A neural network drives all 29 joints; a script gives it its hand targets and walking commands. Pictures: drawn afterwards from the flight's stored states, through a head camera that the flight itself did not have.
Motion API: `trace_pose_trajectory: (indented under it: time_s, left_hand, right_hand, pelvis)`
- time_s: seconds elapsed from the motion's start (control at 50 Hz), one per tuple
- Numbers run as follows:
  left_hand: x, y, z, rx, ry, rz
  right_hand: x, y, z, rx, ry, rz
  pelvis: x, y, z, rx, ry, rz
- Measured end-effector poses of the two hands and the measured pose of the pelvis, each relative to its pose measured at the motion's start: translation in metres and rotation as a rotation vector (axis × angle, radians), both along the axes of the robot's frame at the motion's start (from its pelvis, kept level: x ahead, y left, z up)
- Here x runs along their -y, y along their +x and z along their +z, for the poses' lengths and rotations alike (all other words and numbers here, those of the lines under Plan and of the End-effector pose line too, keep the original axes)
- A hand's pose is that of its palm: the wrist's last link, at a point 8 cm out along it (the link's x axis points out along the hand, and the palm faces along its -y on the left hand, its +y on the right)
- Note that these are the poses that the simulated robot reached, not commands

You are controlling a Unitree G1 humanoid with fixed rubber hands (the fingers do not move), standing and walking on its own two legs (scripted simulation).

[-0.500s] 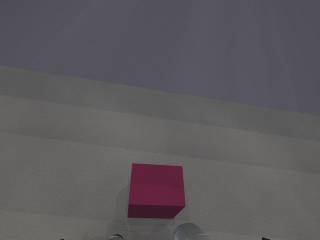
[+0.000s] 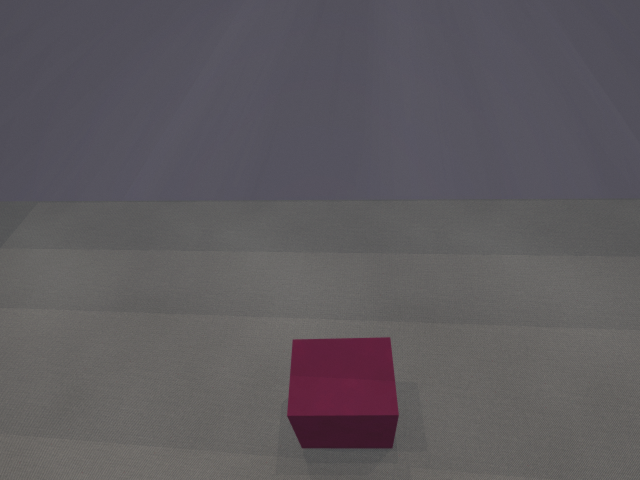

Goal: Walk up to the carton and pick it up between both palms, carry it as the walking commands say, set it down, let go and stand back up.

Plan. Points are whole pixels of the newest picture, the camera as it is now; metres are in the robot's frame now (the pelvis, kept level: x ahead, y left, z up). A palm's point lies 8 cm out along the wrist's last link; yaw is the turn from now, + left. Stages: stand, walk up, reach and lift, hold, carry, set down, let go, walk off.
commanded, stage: walk up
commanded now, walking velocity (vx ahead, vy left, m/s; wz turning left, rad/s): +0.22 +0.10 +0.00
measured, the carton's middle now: (343, 395) +0.46 +0.00 -0.64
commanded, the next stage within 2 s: stand in 1.76 s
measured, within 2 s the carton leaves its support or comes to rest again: neither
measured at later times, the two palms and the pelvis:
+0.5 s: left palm out of the picture +0.14 +0.30 -0.16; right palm out of the picture +0.14 -0.17 -0.15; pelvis +0.10 +0.06 -0.01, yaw +1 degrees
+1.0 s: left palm out of the picture +0.14 +0.35 -0.16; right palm out of the picture +0.05 -0.19 -0.10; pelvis +0.07 +0.08 +0.00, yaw -1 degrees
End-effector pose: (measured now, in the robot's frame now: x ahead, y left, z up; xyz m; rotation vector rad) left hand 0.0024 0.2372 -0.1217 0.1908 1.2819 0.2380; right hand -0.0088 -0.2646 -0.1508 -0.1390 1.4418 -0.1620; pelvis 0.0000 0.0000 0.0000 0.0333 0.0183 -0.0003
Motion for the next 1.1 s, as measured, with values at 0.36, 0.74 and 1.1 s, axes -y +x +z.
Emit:
trace_pose_trajectory:
  time_s: [0.36, 0.74, 1.1]
  left_hand:
    - [-0.062, 0.063, -0.038, -0.17, -0.088, 0.017]
    - [-0.092, 0.155, -0.039, 0.037, -0.009, -0.056]
    - [-0.094, 0.12, -0.041, -0.032, -0.093, -0.072]
  right_hand:
    - [-0.103, 0.161, 0.014, 0.196, -0.054, 0.092]
    - [-0.079, 0.135, 0.004, 0.115, -0.129, 0.04]
    - [-0.054, 0.057, 0.06, 0.078, -0.269, -0.032]
  pelvis:
    - [-0.065, 0.084, -0.007, 0.005, -0.036, 0.009]
    - [-0.078, 0.079, -0.02, 0.008, -0.062, 0.02]
    - [-0.069, 0.061, 0.001, 0.011, -0.106, -0.032]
